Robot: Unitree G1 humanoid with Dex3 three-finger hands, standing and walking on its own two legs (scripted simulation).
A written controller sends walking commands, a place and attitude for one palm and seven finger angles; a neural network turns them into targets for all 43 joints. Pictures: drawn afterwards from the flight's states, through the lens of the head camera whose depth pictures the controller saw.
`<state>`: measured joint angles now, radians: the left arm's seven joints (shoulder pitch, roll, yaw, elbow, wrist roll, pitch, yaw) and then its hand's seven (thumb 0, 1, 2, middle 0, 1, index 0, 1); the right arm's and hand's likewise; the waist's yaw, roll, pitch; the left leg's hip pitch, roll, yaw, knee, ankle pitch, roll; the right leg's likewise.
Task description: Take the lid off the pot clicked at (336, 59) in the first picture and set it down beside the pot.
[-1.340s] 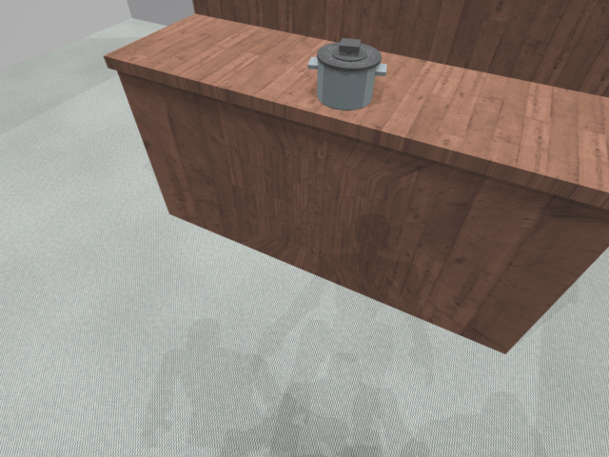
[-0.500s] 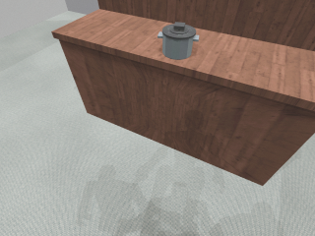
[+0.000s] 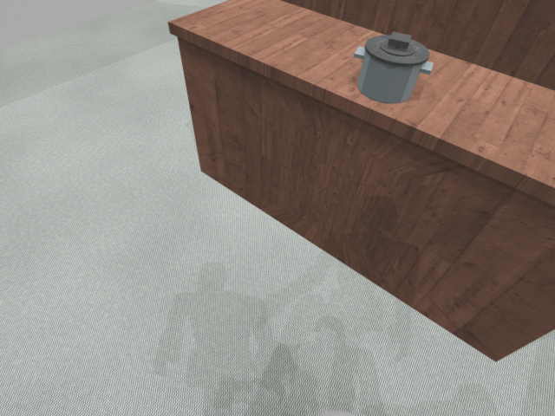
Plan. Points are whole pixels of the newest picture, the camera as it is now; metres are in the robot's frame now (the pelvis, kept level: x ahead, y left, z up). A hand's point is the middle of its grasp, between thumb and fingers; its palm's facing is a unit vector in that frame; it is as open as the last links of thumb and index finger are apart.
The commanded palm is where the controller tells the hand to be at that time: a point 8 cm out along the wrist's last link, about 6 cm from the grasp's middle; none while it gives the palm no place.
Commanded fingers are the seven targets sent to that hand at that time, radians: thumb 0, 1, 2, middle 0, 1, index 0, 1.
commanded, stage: walk to a spot facing it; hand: left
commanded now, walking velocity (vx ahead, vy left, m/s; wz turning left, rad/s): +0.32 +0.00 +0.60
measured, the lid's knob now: (399, 40) +0.96 -0.28 +0.12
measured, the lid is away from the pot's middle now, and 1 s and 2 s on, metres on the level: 0.00 0.00 0.00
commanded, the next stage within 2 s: turn to face it in 0.72 s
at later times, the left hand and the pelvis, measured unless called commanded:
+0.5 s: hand out of the picture +0.00 +0.11 -0.15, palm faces +0.42 -0.88 -0.23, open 7.4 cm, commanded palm none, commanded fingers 0.00 0.90 0.90 -0.20 -0.30 -0.20 -0.30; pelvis +0.11 -0.04 +0.01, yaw +21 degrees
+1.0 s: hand (129, 357) +0.24 +0.26 -0.16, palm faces +0.54 -0.81 -0.24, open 7.4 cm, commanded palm none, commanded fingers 0.00 0.90 0.90 -0.20 -0.30 -0.20 -0.30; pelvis +0.27 +0.05 +0.00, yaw +31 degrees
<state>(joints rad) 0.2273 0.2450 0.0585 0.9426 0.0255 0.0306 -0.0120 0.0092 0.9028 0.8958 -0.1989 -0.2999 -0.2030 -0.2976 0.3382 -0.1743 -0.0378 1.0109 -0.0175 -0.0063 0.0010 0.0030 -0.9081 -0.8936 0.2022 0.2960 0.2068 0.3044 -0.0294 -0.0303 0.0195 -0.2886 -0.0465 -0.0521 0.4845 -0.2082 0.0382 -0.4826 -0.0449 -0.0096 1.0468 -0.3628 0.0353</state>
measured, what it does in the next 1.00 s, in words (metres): walks ahead, turning left: right foot, then left foot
